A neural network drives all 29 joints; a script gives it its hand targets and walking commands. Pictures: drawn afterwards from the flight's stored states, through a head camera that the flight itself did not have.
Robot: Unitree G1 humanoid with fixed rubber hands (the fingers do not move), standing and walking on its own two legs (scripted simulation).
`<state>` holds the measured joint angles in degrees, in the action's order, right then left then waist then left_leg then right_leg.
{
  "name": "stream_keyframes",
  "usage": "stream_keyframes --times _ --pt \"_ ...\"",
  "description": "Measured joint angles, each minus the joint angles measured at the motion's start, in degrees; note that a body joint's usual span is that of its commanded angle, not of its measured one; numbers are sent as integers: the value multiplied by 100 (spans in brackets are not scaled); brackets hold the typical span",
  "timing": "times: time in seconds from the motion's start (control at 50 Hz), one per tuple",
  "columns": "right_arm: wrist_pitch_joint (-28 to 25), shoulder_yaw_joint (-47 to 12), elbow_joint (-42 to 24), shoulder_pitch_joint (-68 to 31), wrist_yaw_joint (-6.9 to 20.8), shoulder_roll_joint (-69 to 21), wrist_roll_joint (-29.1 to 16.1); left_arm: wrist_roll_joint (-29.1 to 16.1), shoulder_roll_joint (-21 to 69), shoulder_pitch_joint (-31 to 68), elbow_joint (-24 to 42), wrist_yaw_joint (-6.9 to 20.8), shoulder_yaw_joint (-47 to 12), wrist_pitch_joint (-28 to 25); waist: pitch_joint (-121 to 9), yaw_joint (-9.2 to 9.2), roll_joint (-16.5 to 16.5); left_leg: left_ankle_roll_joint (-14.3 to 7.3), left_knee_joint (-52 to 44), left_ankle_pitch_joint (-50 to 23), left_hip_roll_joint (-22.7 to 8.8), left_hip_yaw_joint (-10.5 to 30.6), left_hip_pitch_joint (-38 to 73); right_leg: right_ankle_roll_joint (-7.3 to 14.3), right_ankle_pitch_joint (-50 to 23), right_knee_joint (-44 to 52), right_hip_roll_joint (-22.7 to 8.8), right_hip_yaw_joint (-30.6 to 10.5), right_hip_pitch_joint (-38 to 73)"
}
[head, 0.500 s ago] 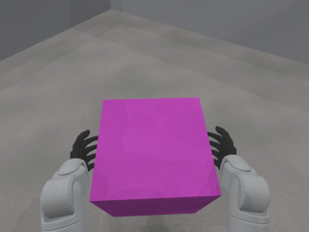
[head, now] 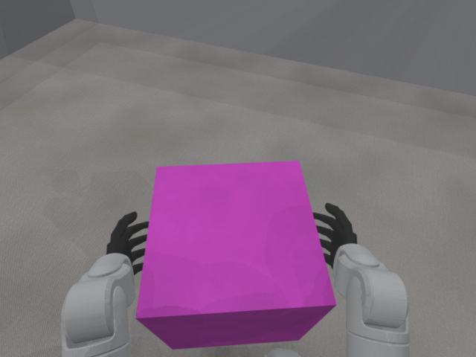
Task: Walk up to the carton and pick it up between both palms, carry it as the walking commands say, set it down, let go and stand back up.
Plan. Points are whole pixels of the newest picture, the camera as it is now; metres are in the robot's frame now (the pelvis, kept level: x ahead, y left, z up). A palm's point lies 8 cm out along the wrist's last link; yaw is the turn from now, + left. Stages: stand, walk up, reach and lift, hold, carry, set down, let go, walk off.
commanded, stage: carry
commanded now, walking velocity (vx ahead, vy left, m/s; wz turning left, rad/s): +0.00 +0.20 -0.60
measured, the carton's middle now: (232, 259) +0.29 +0.01 -0.02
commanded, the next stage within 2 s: none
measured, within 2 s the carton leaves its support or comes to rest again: neither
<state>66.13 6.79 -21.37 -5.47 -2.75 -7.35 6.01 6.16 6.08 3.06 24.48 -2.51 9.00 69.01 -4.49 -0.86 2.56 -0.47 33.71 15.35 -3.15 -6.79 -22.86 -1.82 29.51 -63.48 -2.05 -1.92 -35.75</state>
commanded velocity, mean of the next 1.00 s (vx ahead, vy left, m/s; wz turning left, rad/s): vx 0.00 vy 0.20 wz -0.60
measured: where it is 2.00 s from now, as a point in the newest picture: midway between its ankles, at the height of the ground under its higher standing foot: outside the picture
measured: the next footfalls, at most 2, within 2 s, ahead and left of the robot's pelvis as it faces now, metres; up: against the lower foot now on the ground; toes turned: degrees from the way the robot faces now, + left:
right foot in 0.22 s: -0.01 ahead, -0.09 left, +0.00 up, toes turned -17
left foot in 0.56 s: +0.09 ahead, +0.20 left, +0.00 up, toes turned -16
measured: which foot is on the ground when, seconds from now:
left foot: down 0.00-0.22, up 0.24-0.54, down 0.56-0.86, up 0.88-1.00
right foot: up 0.00-0.20, down 0.22-0.56, up 0.58-0.84, down 0.86-1.00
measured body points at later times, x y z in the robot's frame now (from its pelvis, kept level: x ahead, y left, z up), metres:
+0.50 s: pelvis -0.02 +0.08 +0.00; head +0.01 +0.06 +0.45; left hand +0.29 +0.14 +0.07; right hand +0.17 -0.18 +0.07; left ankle +0.05 +0.21 -0.70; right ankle -0.05 -0.08 -0.73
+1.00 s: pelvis -0.02 +0.17 +0.00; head -0.01 +0.14 +0.45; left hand +0.29 +0.12 +0.07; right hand +0.07 -0.13 +0.06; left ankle +0.06 +0.27 -0.67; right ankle -0.09 +0.08 -0.73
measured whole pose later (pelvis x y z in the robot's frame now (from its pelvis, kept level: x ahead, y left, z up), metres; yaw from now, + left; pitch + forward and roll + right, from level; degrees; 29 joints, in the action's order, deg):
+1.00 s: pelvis -0.02 +0.17 +0.00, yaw -38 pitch +6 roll +1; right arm 67.4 8.6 -25.8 -3.1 -2.2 -7.2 6.8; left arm 5.9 7.3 3.8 23.0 -2.9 7.1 67.7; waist -3.5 1.4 -1.6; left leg 3.1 58.8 23.5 -4.5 -5.7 -34.5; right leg 0.0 16.1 -32.5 -2.3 1.7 -21.9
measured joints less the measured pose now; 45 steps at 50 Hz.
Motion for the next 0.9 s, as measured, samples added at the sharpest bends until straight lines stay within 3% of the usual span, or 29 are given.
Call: stream_keyframes --times 0.04,0.1,0.16,0.22,0.28,0.34,0.44,0.54,0.58,0.62,0.66,0.7,0.78,0.82,0.86,0.9 --pt "34 36 -43 48 16 2 6 -29 21 11 -8 -35 -20 39 8 -69 -26 -33 -91 -11 -83 -144 82 -41 -141 -332 -28 282 8" --pt "6 79 -140 38 39 1 12 -59 24 96 18 -62 -41 14 8 -89 -106 -82 -87 -9 -192 -378 78 -28 -121 120 -46 596 320" --pt "-20 93 -217 -18 55 -1 61 -96 9 214 4 -68 -31 -30 -28 -47 -231 -111 125 104 -305 -622 -43 121 -145 1240 -17 819 865" --pt "-14 125 -291 -22 62 26 99 -96 59 293 -69 -53 -32 -85 -100 -29 -358 -43 640 353 -449 -841 -298 279 -1062 2850 14 895 1479" --pt "1 259 -288 78 79 19 91 -28 133 241 -292 -34 -127 -222 39 75 -430 275 1841 1285 -218 -245 -807 361 -933 2744 6 660 1346" --pt "67 219 -396 224 37 12 2 -18 121 70 -165 -21 -183 -174 211 226 -411 426 2639 1024 -86 131 -1154 222 -1234 2988 -51 413 1407" --pt "46 161 -684 228 -3 16 -98 -19 119 -20 211 -4 -213 -196 277 265 -300 525 2042 603 -93 380 -1102 29 -1498 3195 -138 4 1333" --pt "43 165 -638 97 7 13 -112 43 119 47 309 1 -179 -129 96 180 -127 434 265 551 84 259 -287 -270 -1426 2869 -231 -419 1010" --pt "-2 116 -484 42 11 1 -77 27 54 101 241 0 -127 -104 33 173 -34 235 0 -165 111 141 -235 -192 -875 2280 -194 -521 716" --pt "-31 8 -239 33 -6 1 -21 -15 -30 59 118 -5 -71 -64 13 92 -16 29 197 -77 6 -11 -273 -70 46 1019 -55 -334 303" --pt "18 -25 -167 93 -2 4 25 -64 -39 12 61 -36 -64 16 10 10 -32 -60 151 8 -100 -156 -179 -20 156 0 19 -52 56" --pt "58 4 -214 157 11 5 36 -90 -9 12 46 -65 -80 55 6 -56 -50 -102 53 -6 -170 -304 -100 -35 -3 -322 -6 244 37" --pt "36 40 -321 157 38 6 64 -118 6 94 58 -87 -96 20 -24 -52 -157 -179 63 0 -279 -624 -104 69 -61 546 -36 688 519" --pt "29 37 -349 117 46 5 102 -137 -9 157 41 -86 -86 -3 -52 -18 -242 -203 190 70 -338 -798 -166 195 -160 1404 -15 849 922" --pt "44 48 -397 96 49 10 131 -140 -5 215 18 -77 -88 -17 -108 -5 -289 -192 449 205 -390 -989 -289 298 -827 2688 -12 902 1434" --pt "37 163 -379 121 67 17 136 -91 119 228 -151 -66 -95 -124 -104 7 -406 92 1020 727 -367 -744 -569 325 -1005 2693 35 764 1306"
